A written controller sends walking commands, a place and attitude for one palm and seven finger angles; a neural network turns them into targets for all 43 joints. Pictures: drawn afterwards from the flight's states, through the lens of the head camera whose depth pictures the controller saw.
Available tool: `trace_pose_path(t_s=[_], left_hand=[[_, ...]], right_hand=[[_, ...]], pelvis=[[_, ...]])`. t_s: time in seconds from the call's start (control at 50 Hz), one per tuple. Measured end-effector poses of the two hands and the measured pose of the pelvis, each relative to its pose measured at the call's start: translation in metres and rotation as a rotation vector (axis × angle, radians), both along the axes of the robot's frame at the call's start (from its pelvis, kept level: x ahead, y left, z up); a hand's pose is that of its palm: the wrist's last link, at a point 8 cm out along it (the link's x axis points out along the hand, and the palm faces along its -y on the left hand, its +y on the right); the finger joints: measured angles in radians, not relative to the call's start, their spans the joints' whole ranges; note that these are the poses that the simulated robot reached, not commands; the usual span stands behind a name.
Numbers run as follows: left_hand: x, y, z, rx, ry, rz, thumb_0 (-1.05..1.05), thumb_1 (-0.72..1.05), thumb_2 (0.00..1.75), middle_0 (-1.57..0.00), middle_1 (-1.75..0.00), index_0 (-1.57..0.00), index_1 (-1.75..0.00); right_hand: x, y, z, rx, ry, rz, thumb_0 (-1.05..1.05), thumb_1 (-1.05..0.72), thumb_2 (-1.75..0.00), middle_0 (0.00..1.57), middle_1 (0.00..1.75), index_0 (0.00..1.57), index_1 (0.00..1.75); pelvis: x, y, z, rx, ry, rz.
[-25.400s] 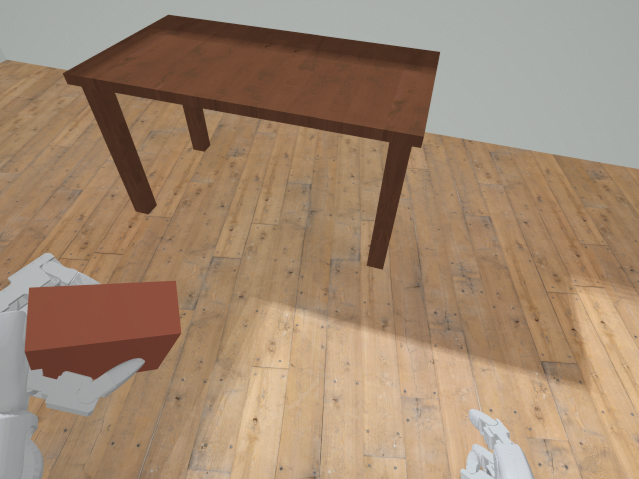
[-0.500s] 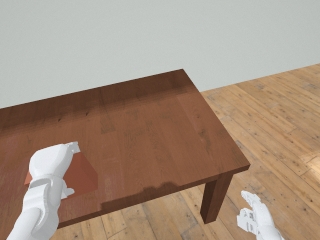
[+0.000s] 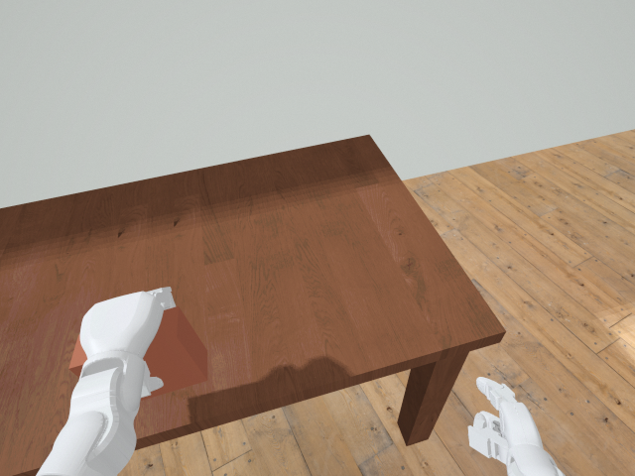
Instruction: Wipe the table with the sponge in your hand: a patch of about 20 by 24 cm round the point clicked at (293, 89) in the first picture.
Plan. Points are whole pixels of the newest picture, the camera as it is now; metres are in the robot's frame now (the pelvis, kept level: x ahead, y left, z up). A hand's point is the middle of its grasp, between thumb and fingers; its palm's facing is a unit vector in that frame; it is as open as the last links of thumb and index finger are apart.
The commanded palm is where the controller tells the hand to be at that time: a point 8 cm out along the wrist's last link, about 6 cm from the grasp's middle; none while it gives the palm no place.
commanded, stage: move the sponge above the wiping area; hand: left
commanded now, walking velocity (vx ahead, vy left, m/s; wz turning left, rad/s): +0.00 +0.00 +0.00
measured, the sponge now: (151, 365) +0.23 +0.28 -0.01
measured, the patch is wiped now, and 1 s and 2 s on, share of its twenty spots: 0.00 0.00 0.00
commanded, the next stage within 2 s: lower the sponge onto the table in 1.20 s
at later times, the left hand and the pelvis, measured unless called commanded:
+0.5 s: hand (163, 348) +0.25 +0.27 +0.01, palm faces -0.09 -0.10 -0.99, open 9.6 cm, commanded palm +0.23 +0.26 +0.08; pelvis +0.00 +0.00 +0.00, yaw +0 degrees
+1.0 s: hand (160, 353) +0.24 +0.27 +0.00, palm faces -0.09 -0.09 -0.99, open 9.6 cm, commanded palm +0.23 +0.27 +0.07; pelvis +0.00 -0.01 +0.00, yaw +0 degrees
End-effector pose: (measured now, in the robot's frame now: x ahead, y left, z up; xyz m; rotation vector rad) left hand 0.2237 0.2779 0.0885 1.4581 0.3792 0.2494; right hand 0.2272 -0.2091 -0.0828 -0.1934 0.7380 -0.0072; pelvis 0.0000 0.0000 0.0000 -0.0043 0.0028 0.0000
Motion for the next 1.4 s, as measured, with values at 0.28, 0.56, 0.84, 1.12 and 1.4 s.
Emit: trace_pose_path(t_s=[0.28,0.56,0.84,1.12,1.4], left_hand=[[0.011,-0.01,-0.008,0.003,0.0,0.021,0.0,-0.45,1.03,-0.79,-1.37,-0.78,-1.38],[0.014,-0.021,-0.022,0.008,0.019,-0.023,0.0,-0.45,1.03,-0.79,-1.37,-0.78,-1.38],[0.021,-0.016,-0.028,0.012,0.037,0.034,0.0,-0.45,1.03,-0.79,-1.37,-0.78,-1.38],[0.004,-0.011,-0.027,0.007,0.027,0.022,0.0,-0.45,1.03,-0.79,-1.37,-0.78,-1.38],[0.021,-0.014,-0.021,0.013,0.012,0.013,0.0,-0.45,1.03,-0.79,-1.37,-0.78,-1.38]], right_hand=[[-0.004,0.005,-0.004,0.036,0.025,-0.007,0.01,-0.91,-0.89,0.2,0.3,0.2,0.3],[-0.012,-0.017,-0.007,0.003,0.036,-0.042,0.01,-0.91,-0.9,0.2,0.3,0.2,0.3],[-0.026,-0.032,-0.012,0.012,0.073,-0.087,0.01,-0.91,-0.89,0.2,0.3,0.2,0.3],[-0.017,-0.034,-0.007,-0.008,0.037,-0.079,0.01,-0.91,-0.9,0.2,0.3,0.2,0.3],[-0.015,-0.011,-0.006,0.032,0.033,-0.05,0.01,-0.91,-0.89,0.2,0.3,0.2,0.3]], pelvis=[[0.002,-0.001,0.0,0.004,0.011,-0.008],[0.0,-0.006,-0.002,0.003,0.019,0.0],[0.004,-0.014,-0.002,0.008,0.03,-0.013],[0.001,-0.013,-0.003,0.004,0.017,-0.003],[-0.001,-0.007,-0.002,0.003,0.025,-0.002]])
